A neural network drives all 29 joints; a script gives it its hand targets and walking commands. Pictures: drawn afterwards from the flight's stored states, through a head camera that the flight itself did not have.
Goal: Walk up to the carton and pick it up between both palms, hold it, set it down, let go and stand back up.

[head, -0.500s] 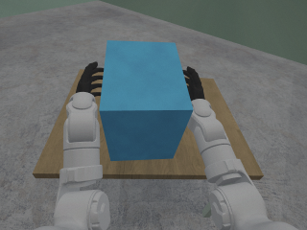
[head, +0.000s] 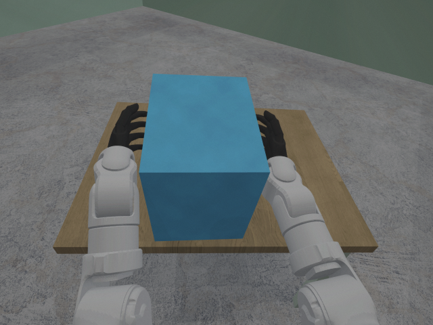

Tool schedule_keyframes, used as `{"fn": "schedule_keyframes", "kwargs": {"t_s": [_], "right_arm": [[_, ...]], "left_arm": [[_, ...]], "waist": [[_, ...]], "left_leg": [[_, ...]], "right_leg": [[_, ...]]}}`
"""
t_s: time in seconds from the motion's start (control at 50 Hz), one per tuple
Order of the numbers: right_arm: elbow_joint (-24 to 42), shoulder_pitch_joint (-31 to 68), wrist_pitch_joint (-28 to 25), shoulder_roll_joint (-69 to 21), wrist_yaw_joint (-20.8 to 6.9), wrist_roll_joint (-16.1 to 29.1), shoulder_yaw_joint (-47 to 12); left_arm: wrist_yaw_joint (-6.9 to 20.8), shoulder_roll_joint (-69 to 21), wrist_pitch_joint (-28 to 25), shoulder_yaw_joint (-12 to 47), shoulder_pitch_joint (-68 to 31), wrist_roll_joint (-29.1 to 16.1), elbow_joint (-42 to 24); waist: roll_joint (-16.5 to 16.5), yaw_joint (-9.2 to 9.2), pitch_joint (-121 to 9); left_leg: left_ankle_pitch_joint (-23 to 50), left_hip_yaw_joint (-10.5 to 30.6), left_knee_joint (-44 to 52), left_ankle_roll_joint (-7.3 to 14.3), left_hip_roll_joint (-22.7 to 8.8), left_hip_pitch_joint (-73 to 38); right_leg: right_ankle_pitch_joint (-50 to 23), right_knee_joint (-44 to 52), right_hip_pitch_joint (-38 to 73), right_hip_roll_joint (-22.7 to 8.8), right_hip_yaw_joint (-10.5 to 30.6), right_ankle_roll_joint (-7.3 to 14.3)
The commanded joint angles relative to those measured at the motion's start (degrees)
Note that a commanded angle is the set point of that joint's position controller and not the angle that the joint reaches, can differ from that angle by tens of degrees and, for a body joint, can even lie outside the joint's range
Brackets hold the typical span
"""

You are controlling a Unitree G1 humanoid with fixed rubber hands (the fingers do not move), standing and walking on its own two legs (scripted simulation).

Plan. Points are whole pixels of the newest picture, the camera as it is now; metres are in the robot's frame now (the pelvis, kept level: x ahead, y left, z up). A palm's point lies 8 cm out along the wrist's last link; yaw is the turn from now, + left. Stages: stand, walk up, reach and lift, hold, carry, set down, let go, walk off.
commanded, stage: hold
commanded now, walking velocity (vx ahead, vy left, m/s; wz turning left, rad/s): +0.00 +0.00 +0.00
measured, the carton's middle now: (200, 160) +0.38 +0.00 +0.13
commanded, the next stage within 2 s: set down in 1.10 s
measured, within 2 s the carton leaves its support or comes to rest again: neither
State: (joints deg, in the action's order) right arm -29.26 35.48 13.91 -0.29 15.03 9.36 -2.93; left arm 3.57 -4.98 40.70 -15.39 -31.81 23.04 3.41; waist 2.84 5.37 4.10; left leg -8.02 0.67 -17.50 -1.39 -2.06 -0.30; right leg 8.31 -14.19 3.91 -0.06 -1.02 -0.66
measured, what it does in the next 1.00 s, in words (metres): stands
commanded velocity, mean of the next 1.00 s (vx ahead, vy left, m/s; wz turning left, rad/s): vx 0.00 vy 0.00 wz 0.00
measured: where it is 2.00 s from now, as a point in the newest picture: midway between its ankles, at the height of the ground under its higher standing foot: outside the picture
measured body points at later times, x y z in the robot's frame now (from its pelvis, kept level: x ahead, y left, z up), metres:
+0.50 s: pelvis +0.02 +0.00 +0.00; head -0.01 +0.03 +0.45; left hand +0.40 +0.14 +0.17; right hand +0.40 -0.13 +0.16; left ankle +0.03 +0.13 -0.75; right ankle +0.01 -0.12 -0.75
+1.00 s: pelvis +0.00 +0.00 +0.00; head -0.04 +0.03 +0.45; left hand +0.38 +0.14 +0.20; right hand +0.39 -0.13 +0.20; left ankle +0.03 +0.13 -0.75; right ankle +0.01 -0.12 -0.75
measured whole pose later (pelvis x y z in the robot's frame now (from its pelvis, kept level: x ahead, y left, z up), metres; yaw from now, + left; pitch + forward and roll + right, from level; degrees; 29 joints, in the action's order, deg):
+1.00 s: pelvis +0.00 +0.00 +0.00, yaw +0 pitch -10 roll -1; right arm -33.5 42.1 14.7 -0.3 12.0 4.3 0.8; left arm 3.6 -5.0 41.2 -17.5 -37.9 25.3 6.5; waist 4.8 5.4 4.2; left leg -7.8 0.6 -16.9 -1.2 -2.1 -0.4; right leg 8.3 -14.2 3.7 -0.1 -1.0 -0.7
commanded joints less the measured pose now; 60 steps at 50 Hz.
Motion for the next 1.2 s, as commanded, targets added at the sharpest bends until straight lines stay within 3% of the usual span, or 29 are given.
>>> {"fn": "schedule_keyframes", "kwargs": {"t_s": [0.0,0.1,0.22,0.36,0.48,0.58,0.72,0.8,0.86,0.92,1.02,1.08,1.1,1.12,1.18], "right_arm": [[9.4,43.8,-3.3,-30.1,-8.0,-1.2,-12.0],[3.5,42.7,-3.6,-28.5,-9.7,-3.4,-7.1],[2.8,38.2,-4.0,-26.7,-9.4,-1.4,-8.4],[15.6,37.3,-5.3,-29.0,-5.9,4.5,-18.7],[25.4,38.7,-5.7,-31.2,-4.1,6.8,-23.8],[25.1,39.4,-4.7,-31.3,-4.5,5.4,-23.0],[11.8,42.7,-3.1,-30.8,-7.2,0.0,-14.3],[6.6,43.9,-3.4,-29.3,-8.9,-2.6,-9.4],[2.9,42.9,-3.6,-28.3,-9.8,-3.6,-6.8],[1.7,41.2,-3.9,-27.7,-10.0,-3.1,-6.5],[5.3,37.6,-4.5,-27.2,-8.5,0.1,-10.6],[11.0,36.4,-5.0,-28.2,-6.9,3.1,-15.7],[13.2,36.1,-4.3,-28.5,-6.6,7.6,-18.8],[17.7,37.8,-4.7,-29.3,-6.1,8.6,-21.3],[28.5,40.1,-5.6,-28.7,-4.8,10.3,-25.5]], "left_arm": [[7.6,-27.4,-3.4,19.7,-38.3,-6.5,4.1],[8.4,-27.3,-2.8,16.6,-39.1,-4.2,7.1],[9.2,-27.7,-1.6,16.5,-33.7,-3.2,4.9],[9.1,-28.9,-2.5,23.2,-30.3,-6.8,-6.0],[7.3,-30.8,-4.5,30.5,-31.8,-11.2,-13.0],[6.0,-30.6,-4.9,30.9,-32.6,-11.6,-10.2],[7.2,-27.5,-3.6,21.3,-37.0,-7.2,2.3],[7.9,-26.9,-3.0,17.8,-39.3,-5.3,5.9],[8.4,-27.1,-2.7,16.1,-39.2,-3.9,7.7],[8.8,-27.7,-2.4,15.9,-37.3,-3.4,7.2],[9.4,-27.5,-1.6,17.4,-32.4,-3.6,2.6],[9.4,-28.4,-2.1,21.0,-31.1,-5.4,-3.0],[8.4,-28.0,-2.2,25.6,-29.5,-7.0,-11.1],[7.9,-28.9,-2.5,27.6,-29.7,-8.1,-14.0],[6.3,-29.8,-4.0,33.1,-28.9,-11.7,-19.7]], "waist": [[-1.1,-1.25,-11.1],[-2.9,-1.07,-9.8],[-4.8,-0.54,-12.8],[-4.7,0.29,-23.6],[-5.3,1.65,-28.4],[-3.8,0.99,-23.6],[-0.2,-1.15,-11.5],[-1.5,-1.21,-9.8],[-2.9,-1.31,-9.4],[-3.9,-1.24,-10.6],[-4.4,-0.45,-15.5],[-4.8,0.20,-20.6],[-7.6,-1.53,-24.4],[-8.1,-1.93,-27.5],[-7.9,-1.07,-31.0]], "left_leg": [[-2.1,-5.6,4.4,2.2,4.0,-4.3],[-5.3,-5.7,6.0,2.2,3.7,-2.0],[7.8,-5.9,3.6,0.7,3.9,-6.4],[27.1,-4.3,-2.8,-0.9,4.5,-14.8],[30.6,-2.6,-5.3,-1.9,4.5,-16.9],[22.8,-2.7,-3.8,-0.9,4.4,-14.4],[0.5,-5.2,3.4,2.1,4.0,-5.5],[-5.0,-5.9,5.4,2.5,3.9,-3.0],[-6.4,-5.8,6.3,2.4,3.7,-1.5],[-1.2,-5.8,5.7,1.5,3.6,-2.9],[14.5,-5.8,1.7,0.4,4.2,-8.9],[23.3,-5.1,-1.4,-0.4,4.5,-12.9],[32.1,-4.7,-0.3,-0.7,4.7,-13.7],[35.3,-4.7,-1.5,-1.1,4.8,-14.8],[39.6,-3.5,-4.0,-2.5,4.6,-15.2]], "right_leg": [[6.4,2.8,-2.8,2.6,-6.2,-1.1],[8.4,2.0,-1.5,2.7,-6.6,-0.3],[-1.8,2.0,2.2,2.8,-6.6,-0.6],[-23.7,-0.6,7.6,3.6,-6.7,-3.3],[-28.2,-1.7,6.6,4.4,-7.0,-3.9],[-18.0,0.2,2.3,4.4,-6.8,-3.2],[3.4,2.8,-2.5,2.7,-6.1,-1.7],[9.3,2.7,-3.0,2.4,-6.4,-0.6],[9.4,2.0,-1.7,2.7,-6.7,-0.3],[5.2,1.9,0.1,2.8,-6.6,-0.2],[-8.7,1.5,4.3,3.0,-6.5,-1.3],[-18.1,0.3,6.9,3.4,-6.5,-2.5],[-19.7,-1.3,11.0,4.3,-7.2,-2.0],[-21.8,-1.7,11.8,4.6,-7.3,-1.9],[-26.9,-2.8,11.2,5.2,-7.3,-2.1]]}}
